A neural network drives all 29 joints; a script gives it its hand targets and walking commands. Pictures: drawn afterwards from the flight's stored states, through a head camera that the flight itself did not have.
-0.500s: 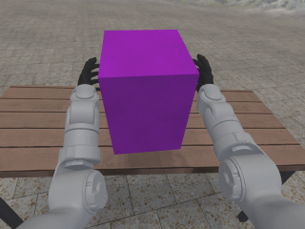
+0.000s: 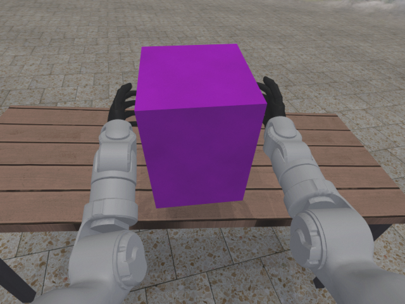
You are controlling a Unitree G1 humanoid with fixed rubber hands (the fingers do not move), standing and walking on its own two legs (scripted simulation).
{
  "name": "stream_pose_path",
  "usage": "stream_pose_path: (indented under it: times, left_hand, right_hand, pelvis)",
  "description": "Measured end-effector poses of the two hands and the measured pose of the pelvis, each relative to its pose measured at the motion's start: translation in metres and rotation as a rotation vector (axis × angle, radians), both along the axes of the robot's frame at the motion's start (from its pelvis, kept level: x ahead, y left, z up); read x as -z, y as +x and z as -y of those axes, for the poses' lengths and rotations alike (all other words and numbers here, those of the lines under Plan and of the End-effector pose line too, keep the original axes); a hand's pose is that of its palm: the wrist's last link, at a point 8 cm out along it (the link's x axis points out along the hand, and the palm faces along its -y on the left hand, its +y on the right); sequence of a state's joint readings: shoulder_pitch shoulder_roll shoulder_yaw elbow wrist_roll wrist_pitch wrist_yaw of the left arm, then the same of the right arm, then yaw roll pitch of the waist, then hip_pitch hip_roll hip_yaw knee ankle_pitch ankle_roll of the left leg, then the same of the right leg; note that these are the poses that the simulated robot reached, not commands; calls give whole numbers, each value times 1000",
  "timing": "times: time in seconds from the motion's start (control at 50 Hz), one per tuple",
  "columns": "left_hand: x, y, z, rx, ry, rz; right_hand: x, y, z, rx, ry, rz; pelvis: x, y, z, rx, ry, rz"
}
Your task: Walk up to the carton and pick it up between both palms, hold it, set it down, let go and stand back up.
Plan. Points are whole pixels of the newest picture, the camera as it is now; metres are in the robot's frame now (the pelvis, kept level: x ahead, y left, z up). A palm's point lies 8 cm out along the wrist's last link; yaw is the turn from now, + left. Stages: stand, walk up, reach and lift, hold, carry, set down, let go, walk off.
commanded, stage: set down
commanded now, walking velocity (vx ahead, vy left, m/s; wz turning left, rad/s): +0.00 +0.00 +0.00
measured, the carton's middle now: (195, 128) +0.47 +0.03 +0.14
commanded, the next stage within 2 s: none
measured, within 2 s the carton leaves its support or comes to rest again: neither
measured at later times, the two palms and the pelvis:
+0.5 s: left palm (125, 134) +0.40 +0.17 +0.17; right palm (272, 126) +0.42 -0.12 +0.19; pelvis +0.01 +0.00 +0.00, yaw +0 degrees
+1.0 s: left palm (132, 142) +0.41 +0.17 +0.14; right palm (269, 134) +0.44 -0.13 +0.16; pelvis +0.02 +0.00 +0.00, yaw +0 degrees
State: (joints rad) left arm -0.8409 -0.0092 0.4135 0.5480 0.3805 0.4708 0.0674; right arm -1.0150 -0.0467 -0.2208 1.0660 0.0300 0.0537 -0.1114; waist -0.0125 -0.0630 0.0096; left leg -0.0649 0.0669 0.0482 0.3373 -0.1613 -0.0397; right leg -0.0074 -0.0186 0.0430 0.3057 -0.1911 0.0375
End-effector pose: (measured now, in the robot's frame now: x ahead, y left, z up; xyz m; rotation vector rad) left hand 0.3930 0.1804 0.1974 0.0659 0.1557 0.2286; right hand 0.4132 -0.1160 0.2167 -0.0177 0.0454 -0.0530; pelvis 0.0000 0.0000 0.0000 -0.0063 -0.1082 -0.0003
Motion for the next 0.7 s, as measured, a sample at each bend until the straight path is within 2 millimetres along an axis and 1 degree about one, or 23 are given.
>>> stream_pose_path:
  times: [0.2, 0.38, 0.52, 0.7]
  left_hand:
    - [15, 5, 6, -2, 16, -22]
    - [21, 5, 8, -8, 8, -18]
    - [29, 4, 8, -14, -15, -26]
    - [38, 8, 10, -13, -26, -38]
  right_hand:
    - [18, 7, 6, -2, 24, -22]
    - [22, 8, 7, -7, 30, -21]
    - [26, 8, 7, -14, -5, -29]
    - [34, 13, 11, -25, -12, -49]
  pelvis:
    - [0, 7, 1, 0, 1, -9]
    - [0, 8, 1, 0, 1, -10]
    - [0, 7, 1, 0, 1, -10]
    - [0, 10, 1, -1, 1, -21]
